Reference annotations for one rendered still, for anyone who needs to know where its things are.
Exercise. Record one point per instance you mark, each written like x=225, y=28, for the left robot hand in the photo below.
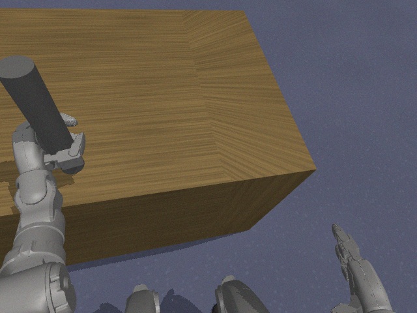
x=31, y=154

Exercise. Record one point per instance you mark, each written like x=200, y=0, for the left robot arm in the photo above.
x=34, y=277

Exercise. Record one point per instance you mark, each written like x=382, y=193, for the can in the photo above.
x=23, y=82

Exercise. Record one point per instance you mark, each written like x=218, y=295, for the right robot hand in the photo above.
x=367, y=291

